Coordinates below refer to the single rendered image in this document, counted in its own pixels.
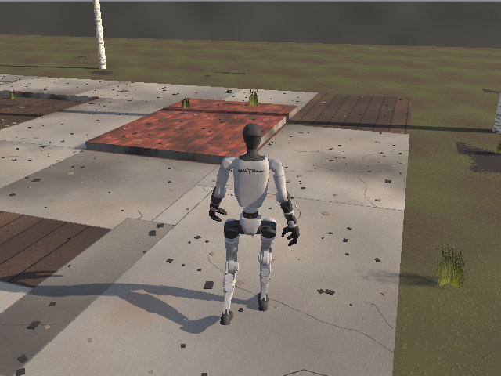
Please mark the robot head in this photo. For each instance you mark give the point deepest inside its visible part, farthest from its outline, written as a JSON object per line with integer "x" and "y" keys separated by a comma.
{"x": 252, "y": 134}

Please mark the robot left upper arm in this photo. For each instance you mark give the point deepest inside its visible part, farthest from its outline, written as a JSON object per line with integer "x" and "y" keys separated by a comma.
{"x": 223, "y": 175}

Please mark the left robot shin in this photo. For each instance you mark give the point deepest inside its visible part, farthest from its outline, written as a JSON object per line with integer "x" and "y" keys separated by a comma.
{"x": 228, "y": 287}

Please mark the robot left forearm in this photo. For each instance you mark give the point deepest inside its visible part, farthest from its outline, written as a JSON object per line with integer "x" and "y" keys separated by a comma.
{"x": 215, "y": 202}

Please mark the left robot hand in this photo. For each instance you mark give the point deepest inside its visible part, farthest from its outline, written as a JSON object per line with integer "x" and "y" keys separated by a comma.
{"x": 216, "y": 218}

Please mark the right robot hand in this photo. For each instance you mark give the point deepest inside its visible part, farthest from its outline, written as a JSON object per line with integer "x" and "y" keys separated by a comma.
{"x": 295, "y": 234}

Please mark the robot right upper arm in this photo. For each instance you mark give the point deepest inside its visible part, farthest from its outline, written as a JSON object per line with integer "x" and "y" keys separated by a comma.
{"x": 279, "y": 178}

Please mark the robot right forearm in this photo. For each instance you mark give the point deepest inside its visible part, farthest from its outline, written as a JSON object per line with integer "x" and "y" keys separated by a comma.
{"x": 289, "y": 212}

